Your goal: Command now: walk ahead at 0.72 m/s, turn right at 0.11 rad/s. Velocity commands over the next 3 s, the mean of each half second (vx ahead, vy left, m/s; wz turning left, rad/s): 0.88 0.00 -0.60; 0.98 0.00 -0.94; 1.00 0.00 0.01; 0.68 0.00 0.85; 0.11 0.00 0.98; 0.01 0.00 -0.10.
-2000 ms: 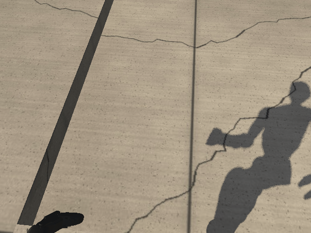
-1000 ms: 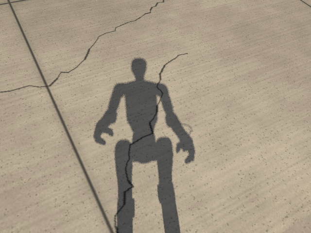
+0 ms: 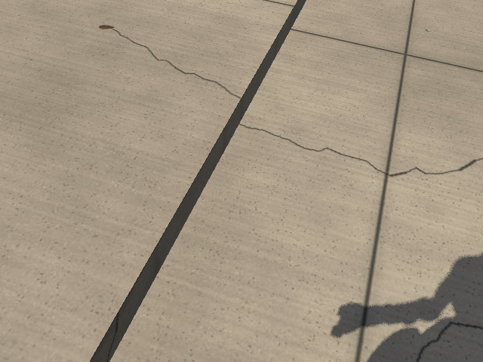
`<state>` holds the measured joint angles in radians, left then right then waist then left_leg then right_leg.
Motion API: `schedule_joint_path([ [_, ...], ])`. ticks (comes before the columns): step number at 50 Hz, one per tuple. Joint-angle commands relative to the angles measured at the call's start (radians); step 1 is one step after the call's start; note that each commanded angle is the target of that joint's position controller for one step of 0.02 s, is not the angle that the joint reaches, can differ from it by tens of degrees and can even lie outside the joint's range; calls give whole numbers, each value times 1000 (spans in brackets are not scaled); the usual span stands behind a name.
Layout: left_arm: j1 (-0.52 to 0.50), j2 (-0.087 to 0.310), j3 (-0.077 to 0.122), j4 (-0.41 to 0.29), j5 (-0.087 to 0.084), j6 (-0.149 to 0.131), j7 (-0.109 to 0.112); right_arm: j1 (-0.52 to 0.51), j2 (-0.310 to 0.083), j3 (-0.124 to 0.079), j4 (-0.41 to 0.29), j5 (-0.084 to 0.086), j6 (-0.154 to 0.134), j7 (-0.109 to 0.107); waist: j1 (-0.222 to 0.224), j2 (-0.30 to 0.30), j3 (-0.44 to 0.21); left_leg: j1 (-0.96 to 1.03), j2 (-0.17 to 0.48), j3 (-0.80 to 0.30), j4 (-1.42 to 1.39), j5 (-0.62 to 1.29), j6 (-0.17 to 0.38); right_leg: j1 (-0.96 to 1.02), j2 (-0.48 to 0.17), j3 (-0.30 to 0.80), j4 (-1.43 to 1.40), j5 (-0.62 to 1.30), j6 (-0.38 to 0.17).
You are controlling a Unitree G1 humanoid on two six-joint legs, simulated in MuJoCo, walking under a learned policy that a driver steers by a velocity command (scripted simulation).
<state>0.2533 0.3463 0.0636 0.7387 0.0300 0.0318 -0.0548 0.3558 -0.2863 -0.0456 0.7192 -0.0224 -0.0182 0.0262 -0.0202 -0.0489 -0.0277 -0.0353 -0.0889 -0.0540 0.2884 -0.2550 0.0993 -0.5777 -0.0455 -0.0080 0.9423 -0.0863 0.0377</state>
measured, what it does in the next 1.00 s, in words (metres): goes down, turning right: right foot 0.15 m lower, then left foot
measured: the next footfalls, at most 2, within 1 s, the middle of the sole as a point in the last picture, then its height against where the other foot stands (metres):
right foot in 0.42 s outside the picture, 0.15 m lower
left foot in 0.76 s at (271, 282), level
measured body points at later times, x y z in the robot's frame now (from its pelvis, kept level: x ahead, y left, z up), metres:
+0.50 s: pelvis +0.37 -0.11 -0.17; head +0.42 -0.11 +0.27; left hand +0.58 +0.11 -0.31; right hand +0.22 -0.34 -0.29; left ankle +0.15 +0.09 -0.62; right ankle +0.39 -0.15 -0.90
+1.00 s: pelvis +0.81 -0.27 -0.16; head +0.82 -0.27 +0.29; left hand +1.16 -0.27 -0.22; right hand +0.57 -0.42 -0.29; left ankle +0.86 -0.13 -0.90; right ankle +0.78 -0.39 -0.80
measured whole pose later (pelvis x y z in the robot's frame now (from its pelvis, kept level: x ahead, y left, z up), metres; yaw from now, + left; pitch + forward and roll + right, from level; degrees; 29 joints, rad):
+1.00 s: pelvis +0.81 -0.27 -0.16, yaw -51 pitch +0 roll +3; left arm 0.06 0.35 0.06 0.66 0.03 0.00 -0.07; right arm 0.45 -0.27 -0.04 0.95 -0.03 -0.11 0.00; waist -0.05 -0.06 0.01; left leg -0.05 0.03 0.15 0.37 -0.30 -0.04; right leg -0.75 -0.03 -0.01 1.24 -0.14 -0.11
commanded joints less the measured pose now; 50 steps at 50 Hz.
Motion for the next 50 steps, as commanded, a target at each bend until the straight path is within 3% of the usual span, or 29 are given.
schedule_joint_path([
  [1, -132, 94, 30, -66, -17, -22, -1, 55, -171, -47, -17, -14, -47, -18, -60, 113, 134, 94, 302, -194, -178, -106, 102, -251, 47, 129, 46, 49, -38],
  [2, -136, 115, 44, -59, -25, -26, -3, 75, -179, -48, 0, -19, -57, -19, -57, 98, 157, 133, 296, -167, -169, -103, 88, -300, 66, 176, 0, 77, -40],
  [6, -116, 107, 59, -33, 1, -37, -12, 78, -147, -44, 53, -11, -101, -40, -36, 102, 165, 232, 316, -79, -86, 56, 53, -379, 52, 206, -36, 130, -59],
  [10, -188, 78, 45, -56, -1, -47, -45, 69, -127, -28, 105, -32, -135, -59, -43, 67, 224, 82, 265, 38, -108, -13, 41, -249, 13, 105, -213, 313, -82],
  [16, -309, 9, -3, -76, 24, -80, -52, 210, -104, 3, 217, -1, -136, -87, -99, 19, 264, 184, 232, 208, 29, 481, -45, -125, 37, -104, -513, 477, -168],
  [18, -220, 16, -7, -37, 51, -75, -35, 226, -131, 13, 235, 15, -117, -94, -43, 55, 187, 214, 231, 239, 255, 919, -78, 63, 118, -196, -536, 462, -188],
  [20, 150, 66, 16, 91, 49, -67, -21, 180, -120, 24, 244, 2, -85, -114, 139, 122, 42, 95, 262, 224, 727, 1152, -88, 438, 115, -176, -486, 382, -238],
  [21, 416, 116, 55, 169, 21, -59, -4, 51, -152, 4, 235, 1, -76, -102, 314, 6, -62, -149, 157, 261, 1262, 822, -114, 789, 38, -31, -567, 479, -323],
  [22, 460, 188, 71, 206, 6, -63, 11, -100, -97, 9, 187, -15, -77, -72, 314, -117, 6, -592, 0, 234, 1657, -315, -83, 997, -10, 4, -496, 427, -363],
  [23, 459, 307, 86, 201, 7, -72, 17, -41, -62, 27, 82, 26, -95, -75, 207, -202, -173, -919, 73, 39, 1730, -465, -105, 1374, -235, 267, -198, 911, -450],
  [24, 469, 240, 81, 181, -2, -67, 30, -56, -121, 34, 50, 39, -104, -71, 241, 49, -362, -1047, 116, -46, 1651, -360, -127, 1490, -308, 487, -304, 598, -580],
  [25, 399, 230, 85, 177, -15, -55, 65, -101, -132, 45, 8, 9, -107, -67, 191, 95, -301, -1096, 156, -82, 1505, -298, -130, 1339, -321, 645, -503, 102, -565],
  [26, 277, 179, 67, 156, 3, -49, 64, -132, -161, 42, 45, -36, -109, -49, 146, 211, -104, -1038, 187, -19, 1384, -253, -103, 1040, -257, 588, -645, -164, -488],
  [27, 231, 170, 52, 139, 3, -69, 67, -134, -165, 32, 31, -59, -108, -34, 74, 169, 7, -970, 198, -62, 1273, -185, -108, 824, -261, 618, -652, -117, -480],
  [28, 152, 148, 40, 130, -17, -87, 75, -171, -155, 33, 9, -64, -84, -23, -12, 211, 154, -805, 249, -72, 1042, -185, -152, 467, -206, 548, -738, -14, -440],
  [29, 71, 145, 32, 106, -23, -99, 70, -201, -132, 39, -21, -61, -68, -18, -55, 189, 232, -606, 273, -65, 815, -165, -179, 181, -151, 465, -802, -21, -414],
  [30, 12, 161, 35, 92, -12, -111, 65, -203, -105, 48, -23, -58, -66, -11, -73, 151, 239, -435, 261, -34, 665, -66, -188, 20, -72, 386, -802, 22, -389],
  [32, -30, 164, 50, 78, -19, -130, 51, -138, -79, 47, 3, -13, -65, 2, -87, 25, 139, -117, 189, 29, 514, 216, -173, -84, 20, 301, -746, 74, -329],
  [35, 28, 178, 70, 86, -35, -122, 36, -122, -116, 25, 22, 9, -71, -13, -54, 27, 74, -68, 134, 45, 375, 269, -161, 127, 50, 308, -585, 154, -263],
  [36, 35, 191, 74, 89, -27, -113, 36, -10, -143, 8, 54, 5, -73, -24, -113, 57, 6, 40, 87, 66, 358, 180, -158, 180, 78, 297, -398, 286, -234],
  [37, -5, 189, 70, 79, -18, -115, 34, 176, -189, -18, 96, -1, -75, -38, -230, 81, -89, 194, 73, 89, 367, 64, -158, 176, 115, 263, -126, 382, -204],
  [38, -64, 54, 34, 35, -11, -127, 34, 375, -278, -43, 125, -27, -80, -58, -307, 246, -176, 328, 262, -143, 275, -271, -138, 46, 192, 215, 301, 89, -174],
  [39, 23, -86, -7, -42, -36, -134, 35, 294, -306, -38, 106, -46, -78, -56, -129, 534, -200, 320, 524, -754, -48, -517, -109, -141, 231, 166, 558, -461, -177],
  [40, 72, -45, -14, -45, -33, -116, 35, 97, -266, -44, 76, -32, -72, -48, -27, 452, -141, 217, 552, -980, -163, -824, -17, -250, 161, 130, 620, -349, -196],
  [41, 41, 6, -9, -22, -8, -92, 27, -29, -187, -36, 41, -25, -66, -43, -14, 259, -30, 88, 507, -782, -103, -820, 6, -251, 69, 99, 585, -273, -196],
  [42, 0, 14, -4, -26, 0, -78, 15, -53, -143, -30, 57, -25, -62, -39, -14, 165, 44, -24, 456, -586, -65, -630, -10, -222, 29, 83, 532, -231, -187],
  [43, -53, 3, -4, -46, 6, -69, 1, -29, -112, -20, 85, -31, -63, -38, -12, 151, 71, -84, 410, -428, -60, -460, -32, -198, -1, 91, 497, -217, -178],
  [46, -141, -30, -17, -109, 7, -38, -20, 31, -52, -5, 156, -6, -95, -32, 5, 157, 100, -100, 370, -158, -100, -141, -59, -229, -38, 89, 435, -133, -153],
  [50, -237, -8, -27, -163, -4, -30, -25, -7, -75, -10, 156, -11, -125, -20, 41, 135, 128, -130, 323, 105, -185, 173, -49, -172, -29, 51, 179, 43, -144],
])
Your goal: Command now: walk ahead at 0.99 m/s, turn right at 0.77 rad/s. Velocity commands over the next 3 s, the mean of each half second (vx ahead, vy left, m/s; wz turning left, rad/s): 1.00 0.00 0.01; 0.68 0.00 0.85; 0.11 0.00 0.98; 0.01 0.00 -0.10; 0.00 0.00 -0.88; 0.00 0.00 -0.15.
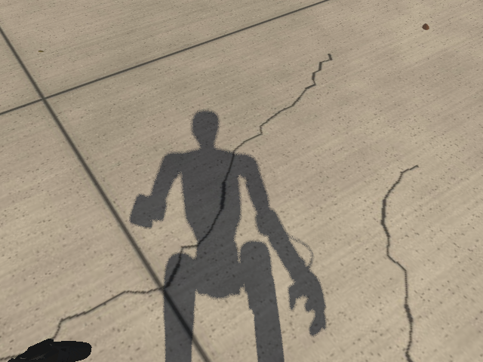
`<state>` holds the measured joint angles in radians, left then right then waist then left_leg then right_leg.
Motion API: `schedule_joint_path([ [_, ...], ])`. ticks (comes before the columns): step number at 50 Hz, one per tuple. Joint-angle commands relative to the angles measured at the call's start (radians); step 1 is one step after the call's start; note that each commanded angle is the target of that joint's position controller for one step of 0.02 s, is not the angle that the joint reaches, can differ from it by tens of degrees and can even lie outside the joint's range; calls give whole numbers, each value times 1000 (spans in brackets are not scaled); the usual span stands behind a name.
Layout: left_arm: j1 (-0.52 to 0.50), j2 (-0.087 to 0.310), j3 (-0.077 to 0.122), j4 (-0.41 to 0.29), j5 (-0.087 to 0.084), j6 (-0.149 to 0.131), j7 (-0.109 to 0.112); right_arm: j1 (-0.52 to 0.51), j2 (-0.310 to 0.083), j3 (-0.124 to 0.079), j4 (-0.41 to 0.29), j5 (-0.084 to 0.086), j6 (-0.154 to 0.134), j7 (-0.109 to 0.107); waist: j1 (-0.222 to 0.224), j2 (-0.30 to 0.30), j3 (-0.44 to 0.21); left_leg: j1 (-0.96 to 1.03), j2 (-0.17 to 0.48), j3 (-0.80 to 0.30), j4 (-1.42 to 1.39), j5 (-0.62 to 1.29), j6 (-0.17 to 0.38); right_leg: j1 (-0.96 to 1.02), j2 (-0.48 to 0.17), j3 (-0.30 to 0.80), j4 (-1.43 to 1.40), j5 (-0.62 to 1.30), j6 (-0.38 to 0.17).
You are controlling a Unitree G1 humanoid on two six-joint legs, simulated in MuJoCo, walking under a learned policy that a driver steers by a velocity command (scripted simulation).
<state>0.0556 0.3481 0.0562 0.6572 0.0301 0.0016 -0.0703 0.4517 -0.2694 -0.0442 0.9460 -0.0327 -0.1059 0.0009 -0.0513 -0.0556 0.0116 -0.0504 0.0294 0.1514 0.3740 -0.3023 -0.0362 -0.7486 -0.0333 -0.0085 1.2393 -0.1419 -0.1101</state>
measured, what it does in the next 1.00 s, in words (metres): walks ahead, turning left: right foot, then left foot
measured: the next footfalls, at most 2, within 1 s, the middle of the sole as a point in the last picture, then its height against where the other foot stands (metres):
right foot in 0.20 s outside the picture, level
left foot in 0.64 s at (226, 268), level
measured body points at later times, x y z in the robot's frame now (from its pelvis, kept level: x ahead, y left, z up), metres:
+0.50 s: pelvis +0.47 -0.03 -0.01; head +0.49 -0.03 +0.44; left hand +0.42 +0.24 -0.14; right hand +0.62 -0.29 -0.12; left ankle +0.64 +0.11 -0.66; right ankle +0.33 -0.07 -0.74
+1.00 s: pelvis +0.89 +0.00 -0.02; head +0.92 +0.02 +0.43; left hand +1.00 +0.31 -0.08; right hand +1.04 -0.27 -0.13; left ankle +0.77 +0.02 -0.73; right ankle +1.11 -0.03 -0.73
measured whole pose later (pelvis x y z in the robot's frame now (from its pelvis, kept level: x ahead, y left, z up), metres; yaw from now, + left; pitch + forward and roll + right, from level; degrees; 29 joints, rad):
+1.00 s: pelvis +0.89 +0.00 -0.02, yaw +32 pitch +1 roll +1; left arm 0.00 0.26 -0.04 0.60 0.03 -0.06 0.03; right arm 0.38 -0.33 -0.10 0.82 0.00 0.00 0.00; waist -0.10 -0.02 0.08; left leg -0.15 -0.23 -0.24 0.61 -0.42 0.12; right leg -0.55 0.00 0.11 0.52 0.01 0.03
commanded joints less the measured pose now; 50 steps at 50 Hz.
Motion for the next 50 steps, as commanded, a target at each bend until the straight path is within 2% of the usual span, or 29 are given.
schedule_joint_path([
  [1, -72, 2, -22, -85, -2, -2, -12, -86, -88, -11, -59, -1, -39, 4, 65, 104, 120, -83, 196, -56, -300, 276, 94, -9, -33, 22, -210, 115, -3],
  [3, -136, -12, -36, -87, 8, -11, -19, -42, -105, -12, -41, 0, -37, 3, 38, 64, 150, -57, 192, 7, -369, 358, 108, 77, -6, -57, -405, 148, -28],
  [5, -156, -15, -42, -80, 11, -23, -18, 6, -139, -13, -22, 3, -28, -5, 37, 84, 136, 34, 207, 56, -332, 745, 117, 184, 48, -123, -527, 130, -63],
  [7, -59, 26, -27, -42, 17, -31, -2, 21, -202, -21, -16, 0, -5, -21, 106, 158, 35, 172, 238, 73, -114, 1241, 119, 305, 128, -149, -567, 14, -89],
  [8, 81, 55, -14, 0, 21, -35, 8, 15, -233, -26, -12, -1, 10, -29, 179, 184, -45, 167, 256, 63, 84, 1355, 129, 461, 153, -129, -592, -54, -105],
  [9, 299, 78, 4, 77, 17, -38, 24, -13, -242, -26, -15, 4, 26, -32, 280, 179, -135, 93, 245, 53, 344, 1313, 134, 695, 147, -88, -686, -38, -126],
  [10, 428, 138, 28, 123, 29, -37, 46, -4, -189, -18, -31, 5, 29, -25, 306, 121, -234, -144, 186, 18, 698, 859, 136, 976, 7, 92, -664, -217, -133],
  [11, 366, 225, 47, 105, 41, -41, 57, 103, -23, 12, -77, 47, 19, 6, 140, -190, -364, -544, -13, -90, 1093, -151, 98, 1247, -326, 615, -781, -416, -173],
  [12, 370, 212, 58, 97, 23, -41, 61, 2, -136, -9, -112, 59, 4, -3, 207, -59, -400, -668, -32, -256, 1177, -87, 132, 1204, -350, 774, -946, -459, -178],
  [13, 315, 154, 47, 127, 23, -55, 68, -92, -136, -12, -125, 61, -1, -5, 172, 24, -176, -725, 26, -242, 1130, 12, 137, 1031, -318, 585, -964, -351, -164],
  [14, 280, 93, 34, 145, 23, -72, 64, -96, -104, -4, -115, 55, 0, -1, 125, 88, -52, -674, 71, -233, 1039, 59, 140, 840, -287, 461, -997, -239, -136],
  [17, 246, -14, 2, 181, 12, -114, 65, -50, -45, 0, -71, 20, 56, 30, 37, 64, 30, -546, 124, -248, 925, 110, 130, 621, -187, 205, -1075, -79, -42],
  [19, 273, -19, -1, 211, -12, -133, 61, -116, -28, -2, -97, 19, 79, 44, 24, 40, 74, -626, 134, -230, 890, 141, 120, 627, -168, 83, -1109, 76, 1],
  [22, 302, -33, -9, 231, -11, -147, 57, -275, -6, 11, -165, 31, 79, 56, 41, 11, 129, -672, 102, -131, 745, 291, 121, 612, -96, -128, -1134, 406, 64],
  [25, 334, -26, -21, 247, -17, -146, 72, -386, -8, 25, -208, 31, 68, 70, 55, 46, 141, -619, 36, -3, 514, 411, 149, 660, -62, -239, -1141, 651, 102],
  [28, 339, 57, -13, 239, -22, -143, 112, -352, -47, 23, -206, 20, 70, 79, -1, -15, 64, -428, -64, 75, 346, 464, 188, 769, -119, -270, -1004, 1133, 131],
  [29, 318, 89, -5, 225, -18, -131, 128, -263, -80, 13, -180, 20, 76, 76, -53, -45, 11, -331, -104, 83, 342, 418, 198, 797, -139, -266, -892, 1268, 138],
  [31, 196, 143, 15, 179, 1, -96, 140, 122, -178, -33, -73, 14, 88, 58, -252, -63, -144, 46, -135, 9, 353, 281, 261, 689, -176, -227, -415, 1338, 129],
  [32, 122, 153, 29, 166, -2, -79, 125, 284, -223, -65, -27, 30, 89, 36, -338, 40, -167, 213, -80, -100, 244, 256, 340, 533, -84, -236, 64, 848, 121],
  [33, 70, -15, -15, 123, 20, -96, 93, 189, -249, -75, -14, 49, 95, 17, -214, 303, -38, 257, -24, -248, 305, 392, 362, 163, 116, -179, 455, -312, 113],
  [34, 218, -57, -35, 14, -11, -117, 90, 84, -328, -82, -66, 12, 95, 16, -42, 329, -206, 445, 165, -732, 169, 402, 563, -115, 118, 32, 620, -411, 148],
  [35, 204, -23, -50, -8, 2, -144, 86, 28, -281, -84, -114, 6, 95, 5, -44, 166, -215, 397, 253, -968, -64, 147, 569, -168, 80, 124, 519, -341, 123],
  [36, 176, 22, -43, 12, 3, -151, 84, -31, -205, -68, -121, 4, 92, -4, 8, -27, -37, 180, 235, -898, -124, 178, 508, -137, 31, 122, 391, -264, 118],
  [37, 162, 21, -40, 14, 17, -140, 86, -90, -182, -59, -122, 13, 85, -4, 71, -85, 50, -8, 193, -793, -109, 357, 467, -58, 1, 110, 295, -259, 134],
  [39, 172, 22, -43, 7, 35, -80, 94, -137, -179, -49, -147, 28, 58, 1, 129, -118, 87, -284, 113, -591, -98, 716, 413, 136, -47, 79, 88, -273, 177],
  [41, 110, -2, -53, -37, 25, -55, 94, -149, -216, -59, -153, 25, 41, 7, 126, -66, 59, -399, -2, -462, -79, 921, 366, 282, -26, 20, -156, -199, 194],
  [43, 68, -30, -64, -63, 0, -50, 93, -133, -206, -67, -153, 33, 51, 6, 89, 17, -25, -350, -94, -380, 7, 999, 277, 361, 18, -6, -364, -7, 177],
  [47, 5, -19, -70, -91, -13, -51, 99, -89, -190, -82, -168, 34, 98, 0, 10, 113, -100, -224, -151, -437, 145, 779, 150, 436, 107, 2, -630, 148, 156],
  [50, 205, 51, -47, -31, 1, -87, 117, -172, -189, -87, -223, 31, 98, -9, 116, 117, -137, -217, -170, -490, 442, 590, 84, 645, 74, 72, -854, 300, 121],
])
Over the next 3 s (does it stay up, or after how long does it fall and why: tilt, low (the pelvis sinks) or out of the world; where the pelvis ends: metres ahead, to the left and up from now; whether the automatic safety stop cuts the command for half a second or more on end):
stays up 0.96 -0.02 0.00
